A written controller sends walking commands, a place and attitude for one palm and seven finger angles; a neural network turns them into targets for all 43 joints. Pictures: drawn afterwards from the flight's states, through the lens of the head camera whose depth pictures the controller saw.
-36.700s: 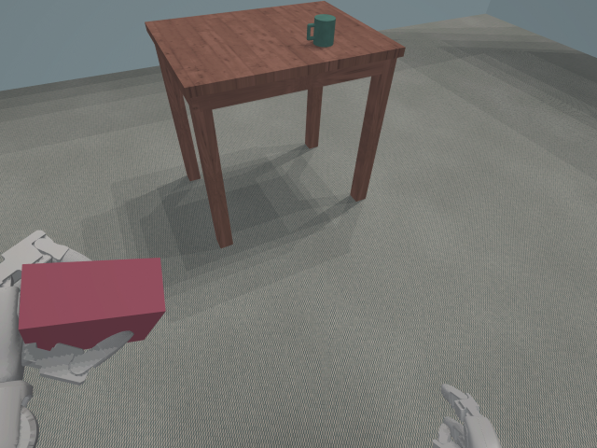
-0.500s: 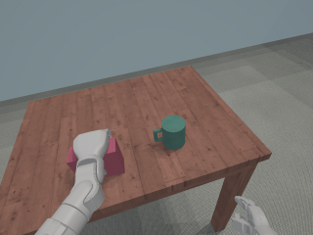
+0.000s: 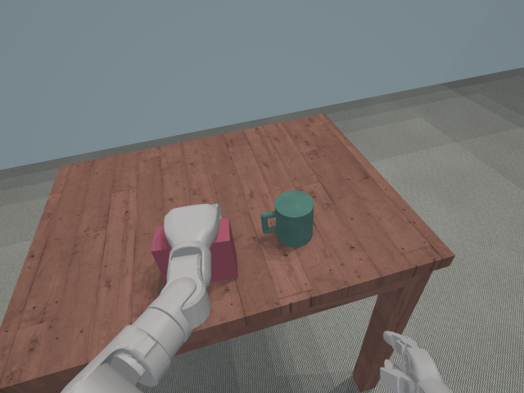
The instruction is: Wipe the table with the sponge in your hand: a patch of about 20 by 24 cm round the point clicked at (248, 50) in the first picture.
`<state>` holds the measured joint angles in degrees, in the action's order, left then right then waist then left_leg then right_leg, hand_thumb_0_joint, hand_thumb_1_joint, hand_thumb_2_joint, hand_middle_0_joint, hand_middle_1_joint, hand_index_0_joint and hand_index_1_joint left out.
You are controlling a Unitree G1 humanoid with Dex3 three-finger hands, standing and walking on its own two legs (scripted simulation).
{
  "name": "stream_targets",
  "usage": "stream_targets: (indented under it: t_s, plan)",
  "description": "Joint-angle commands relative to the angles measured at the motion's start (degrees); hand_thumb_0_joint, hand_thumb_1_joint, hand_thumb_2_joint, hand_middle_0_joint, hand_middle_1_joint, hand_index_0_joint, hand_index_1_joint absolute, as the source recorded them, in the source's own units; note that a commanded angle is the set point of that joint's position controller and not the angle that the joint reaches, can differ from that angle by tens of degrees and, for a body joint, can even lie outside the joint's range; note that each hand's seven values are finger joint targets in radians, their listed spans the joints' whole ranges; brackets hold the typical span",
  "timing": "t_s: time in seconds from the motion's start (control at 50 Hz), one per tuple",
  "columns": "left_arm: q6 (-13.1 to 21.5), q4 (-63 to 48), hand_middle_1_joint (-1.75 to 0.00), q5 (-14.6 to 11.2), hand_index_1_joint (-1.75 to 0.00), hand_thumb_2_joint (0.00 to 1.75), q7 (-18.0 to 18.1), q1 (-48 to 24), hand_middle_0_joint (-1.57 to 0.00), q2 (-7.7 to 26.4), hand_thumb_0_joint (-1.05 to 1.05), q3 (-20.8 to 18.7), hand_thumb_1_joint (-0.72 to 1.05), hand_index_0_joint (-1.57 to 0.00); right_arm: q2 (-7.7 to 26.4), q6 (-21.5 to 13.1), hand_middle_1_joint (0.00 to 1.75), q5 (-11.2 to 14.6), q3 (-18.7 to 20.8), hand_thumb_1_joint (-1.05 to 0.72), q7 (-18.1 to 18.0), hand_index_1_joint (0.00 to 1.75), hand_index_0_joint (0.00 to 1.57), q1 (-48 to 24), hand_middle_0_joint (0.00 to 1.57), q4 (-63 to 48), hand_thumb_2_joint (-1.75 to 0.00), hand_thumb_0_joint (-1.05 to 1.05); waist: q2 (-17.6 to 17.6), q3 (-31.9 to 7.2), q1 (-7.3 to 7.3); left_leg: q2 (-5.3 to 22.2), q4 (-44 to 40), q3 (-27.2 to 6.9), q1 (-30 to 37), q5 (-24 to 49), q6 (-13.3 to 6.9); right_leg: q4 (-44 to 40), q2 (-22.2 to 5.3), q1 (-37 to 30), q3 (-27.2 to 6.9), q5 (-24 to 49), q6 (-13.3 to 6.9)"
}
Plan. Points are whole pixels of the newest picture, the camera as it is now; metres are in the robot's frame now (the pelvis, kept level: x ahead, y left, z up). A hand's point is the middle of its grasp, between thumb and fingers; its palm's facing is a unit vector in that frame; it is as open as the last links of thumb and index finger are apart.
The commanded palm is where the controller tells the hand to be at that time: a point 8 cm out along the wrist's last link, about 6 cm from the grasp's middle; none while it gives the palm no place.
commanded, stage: wipe forward along the third lane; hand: left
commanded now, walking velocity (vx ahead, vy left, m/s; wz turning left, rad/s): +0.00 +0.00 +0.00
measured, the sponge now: (200, 259) +0.34 +0.17 +0.02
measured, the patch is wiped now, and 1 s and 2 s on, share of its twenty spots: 1.00 1.00 1.00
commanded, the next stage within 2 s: wipe back along the third lane in 1.66 s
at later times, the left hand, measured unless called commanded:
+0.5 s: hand (207, 234) +0.37 +0.15 +0.05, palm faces -0.05 -0.01 -1.00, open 9.6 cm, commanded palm +0.36 +0.15 +0.09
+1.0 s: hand (209, 211) +0.43 +0.16 +0.05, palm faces -0.09 +0.00 -1.00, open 9.6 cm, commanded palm +0.42 +0.17 +0.09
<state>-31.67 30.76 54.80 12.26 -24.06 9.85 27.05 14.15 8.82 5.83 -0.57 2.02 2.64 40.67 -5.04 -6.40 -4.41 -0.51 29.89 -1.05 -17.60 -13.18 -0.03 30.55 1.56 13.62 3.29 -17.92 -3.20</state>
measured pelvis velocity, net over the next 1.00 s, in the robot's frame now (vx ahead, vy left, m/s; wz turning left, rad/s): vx -0.01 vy -0.02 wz -0.04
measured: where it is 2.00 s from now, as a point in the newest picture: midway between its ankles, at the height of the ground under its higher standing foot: outside the picture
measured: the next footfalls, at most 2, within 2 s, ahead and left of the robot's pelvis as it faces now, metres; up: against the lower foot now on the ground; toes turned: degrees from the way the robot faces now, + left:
none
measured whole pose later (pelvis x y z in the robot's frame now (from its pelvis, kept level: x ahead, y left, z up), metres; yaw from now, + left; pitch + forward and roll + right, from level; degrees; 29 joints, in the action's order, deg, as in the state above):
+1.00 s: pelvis -0.01 -0.02 -0.01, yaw -2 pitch +8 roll +0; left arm -21.8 64.6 55.5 15.7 -46.8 14.8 10.7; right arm 15.4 7.5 4.0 0.4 -1.7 12.9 45.3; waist -3.9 -8.0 3.2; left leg 2.3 32.5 0.0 -28.3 -12.9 -0.6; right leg 32.2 4.3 24.7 2.2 -16.1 -4.6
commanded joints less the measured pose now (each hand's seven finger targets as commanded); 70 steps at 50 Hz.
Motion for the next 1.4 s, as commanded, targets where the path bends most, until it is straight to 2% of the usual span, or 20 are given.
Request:
stream_targets:
  t_s: [0.0,0.04,0.08,0.12,0.16,0.18,0.22,0.28,0.32,0.38,0.44,0.48,0.66,0.74,0.92,1.1,1.16,1.22,1.26,1.38]
  plan:
    - [2.16,-7.63,-1.6,-1.97,-1.6,1.3,1.73,-20.78,-1.2,-2.31,0.0,-2.54,0.1,-1.2,5.23,-2.55,0.3,-0.14,2.07,-0.9,-0.23,0.3,0.2,-11.46,0.2,-9.53,-0.9,0.0,10.42,-10.68,2.12,-1.12,-2.27,0.72,7.67,6.37,-2.77,-5.91,0.13,1.45,-1.86,11.92,-0.5]
    - [1.93,-5.63,-1.6,-1.66,-1.6,1.3,1.85,-20.41,-1.2,-2.4,0.0,-2.54,0.1,-1.2,5.27,-2.15,0.3,-0.2,1.94,-0.9,-0.28,0.3,0.2,-11.48,0.2,-9.24,-0.9,0.0,10.16,-9.31,2.2,-1.15,-2.26,1.16,6.73,6.05,-2.63,-6.1,-0.02,1.83,-2.12,12.35,-0.5]
    - [1.69,-3.19,-1.6,-1.37,-1.6,1.3,2.19,-20.89,-1.2,1.71,0.0,-6.89,0.1,-1.2,5.78,-1.58,0.3,-0.46,1.81,-0.9,-0.8,0.3,0.2,-11.09,0.2,-8.62,-0.9,0.0,11.25,-8.6,1.79,-0.96,-2.89,1.19,5.57,5.2,-2.56,-6.83,0.22,1.6,-2.94,11.9,-0.53]
    - [1.89,-2.56,-1.6,-1.27,-1.6,1.3,2.41,-23.82,-1.2,-0.39,0.0,-4.59,0.1,-1.2,5.34,-1.69,0.3,-0.16,1.73,-0.9,-1.2,0.3,0.2,-11.02,0.2,-8.85,-0.9,0.0,10.77,-8.04,2.78,-1.22,-2.6,1.55,5.25,4.01,-2.68,-6.85,-0.14,2.57,-2.71,10.25,-0.21]
    - [1.96,0.54,-1.6,-0.29,-1.6,1.3,2.54,-26.24,-1.2,0.5,0.0,-5.1,0.1,-1.2,5.48,-1.54,0.3,-0.27,1.69,-0.9,-1.65,0.3,0.2,-10.21,0.2,-7.94,-0.9,0.0,10.31,-6.92,3.33,-1.21,-2.65,1.48,4.81,2.93,-2.62,-7.12,-0.12,4.13,-2.81,8.34,-0.28]
    - [2.09,1.38,-1.6,-0.22,-1.6,1.3,2.62,-25.46,-1.2,3.03,0.0,-7.82,0.1,-1.2,5.61,-1.46,0.3,-0.44,1.69,-0.9,-1.9,0.3,0.2,-9.92,0.2,-7.89,-0.9,0.0,9.71,-7.26,2.48,-1.09,-3.09,1.15,4.41,3.16,-2.58,-7.3,0.1,3.63,-3.42,8.67,-0.56]
    - [2.74,2.06,-1.6,0.46,-1.6,1.3,2.64,-26.72,-1.2,0.3,0.0,-5.29,0.1,-1.2,5.38,-1.56,0.3,-0.51,1.94,-0.9,-2.01,0.3,0.2,-8.92,0.2,-7.88,-0.9,0.0,9.54,-8.89,3.24,-1.3,-2.17,1.54,4.91,4.23,-2.7,-6.42,-0.09,3.4,-2.9,10.56,-0.45]
    - [3.35,5.6,-1.6,0.53,-1.6,1.3,3.03,-26.18,-1.2,3.93,0.0,-9.24,0.1,-1.2,5.76,-1.34,0.3,-0.9,1.98,-0.9,-2.6,0.3,0.2,-8.02,0.2,-7.32,-0.9,0.0,11.47,-8.98,2.73,-1.18,-2.27,1.38,3.37,3.7,-2.69,-7.03,0.02,3.18,-3.82,10.4,-0.31]
    - [3.94,6.9,-1.6,0.25,-1.6,1.3,3.29,-29.06,-1.2,2.22,0.0,-7.57,0.1,-1.2,5.66,-1.42,0.3,-0.77,1.99,-0.9,-2.98,0.3,0.2,-7.26,0.2,-7.3,-0.9,0.0,12.01,-8.26,4.05,-1.26,-1.96,1.72,2.48,1.71,-2.77,-7.07,-0.3,4.44,-3.67,7.96,0.23]
    - [4.44,10.4,-1.6,0.73,-1.6,1.3,3.79,-31.3,-1.2,5.52,0.0,-10.76,0.1,-1.2,5.74,-1.41,0.3,-1.02,1.83,-0.9,-3.77,0.3,0.2,-6.39,0.2,-6.41,-0.9,0.0,11.23,-7.66,3.89,-1.01,-2.29,1.5,1.38,0.74,-2.65,-7.41,-0.27,5.52,-4.27,6.24,0.17]
    - [4.92,14.62,-1.6,1.2,-1.6,1.3,4.26,-33.24,-1.2,3.81,0.0,-9.11,0.1,-1.2,5.62,-1.61,0.3,-1.13,1.88,-0.9,-4.05,0.3,0.2,-4.79,0.2,-5.8,-0.9,0.0,10.58,-7.3,4.91,-1.09,-1.62,2.06,0.39,-0.73,-2.63,-7.24,-0.48,7.1,-4.05,3.86,0.49]
    - [5.21,18.11,-1.6,1.2,-1.6,1.3,4.43,-34.16,-1.2,7.5,0.0,-12.42,0.1,-1.2,6.0,-1.57,0.3,-1.44,1.79,-0.9,-4.47,0.3,0.2,-4.06,0.2,-5.18,-0.9,0.0,11.85,-6.8,4.84,-0.84,-1.65,1.74,-1.44,-1.45,-2.55,-7.62,-0.44,7.5,-4.78,2.48,0.65]
    - [7.56,24.06,-1.6,1.77,-1.6,1.3,5.4,-41.61,-1.2,12.84,0.0,-14.91,0.1,-1.2,6.49,-2.48,0.3,-1.7,2.12,-0.9,-5.04,0.3,0.2,0.64,0.2,-3.86,-0.9,0.0,9.64,-9.68,6.86,-0.24,-0.07,2.25,-4.15,-2.19,-2.84,-7.1,-0.98,7.63,-5.95,2.18,1.51]
    - [8.37,25.57,-1.6,1.59,-1.6,1.3,5.68,-41.48,-1.2,12.14,0.0,-14.9,0.1,-1.2,6.58,-3.03,0.3,-1.91,2.49,-0.9,-4.59,0.3,0.2,2.62,0.2,-3.68,-0.9,0.0,9.48,-12.53,7.12,-0.11,0.54,2.44,-4.34,-0.1,-3.05,-6.1,-0.79,6.0,-5.84,7.71,1.59]
    - [9.13,29.04,-1.6,2.14,-1.6,1.3,5.93,-42.67,-1.2,17.74,0.0,-18.39,0.1,-1.2,7.64,-3.44,0.3,-2.0,2.82,-0.9,-4.09,0.3,0.2,5.61,0.2,-2.54,-0.9,0.0,11.33,-12.36,8.08,0.02,1.14,2.5,-7.54,1.06,-3.43,-5.69,-0.85,4.88,-6.46,12.44,2.15]
    - [9.63,29.44,-1.6,2.92,-1.6,1.3,5.62,-44.79,-1.2,20.59,0.0,-19.64,0.1,-1.2,7.93,-3.32,0.3,-2.16,2.91,-0.9,-3.62,0.3,0.2,7.47,0.2,-2.76,-0.9,0.0,8.83,-15.96,8.55,0.13,2.07,2.79,-7.49,4.27,-3.6,-4.18,-0.83,3.28,-6.1,18.54,2.15]
    - [9.38,30.82,-1.6,3.46,-1.6,1.3,5.6,-45.67,-1.2,19.75,0.0,-18.67,0.1,-1.2,8.05,-3.14,0.3,-2.12,2.77,-0.9,-3.43,0.3,0.2,7.55,0.2,-2.66,-0.9,0.0,8.72,-14.17,9.27,0.18,1.99,2.85,-7.81,3.22,-3.51,-4.48,-0.73,5.36,-5.64,16.7,2.16]
    - [9.56,31.83,-1.6,3.95,-1.6,1.3,6.04,-48.15,-1.2,23.16,0.0,-20.66,0.1,-1.2,8.39,-3.44,0.3,-2.39,2.8,-0.9,-3.74,0.3,0.2,8.67,0.2,-2.12,-0.9,0.0,8.82,-15.24,9.7,0.23,2.38,2.71,-8.25,3.06,-3.65,-4.1,-0.63,5.56,-5.76,16.06,2.23]
    - [9.38,32.17,-1.6,4.22,-1.6,1.3,6.09,-49.71,-1.2,21.41,0.0,-19.07,0.1,-1.2,8.28,-3.6,0.3,-2.41,2.72,-0.9,-3.63,0.3,0.2,8.97,0.2,-2.1,-0.9,0.0,8.11,-15.06,10.39,0.23,2.47,2.81,-8.36,3.0,-3.56,-3.96,-0.6,6.44,-5.29,16.34,2.23]
    - [9.05,34.35,-1.6,4.12,-1.6,1.3,5.91,-53.83,-1.2,22.55,0.0,-19.72,0.1,-1.2,8.24,-3.93,0.3,-2.39,2.77,-0.9,-3.55,0.3,0.2,10.44,0.2,-1.64,-0.9,0.0,7.0,-17.16,11.21,0.47,2.78,2.23,-8.3,4.26,-3.57,-3.16,-0.32,6.74,-4.62,17.48,2.22]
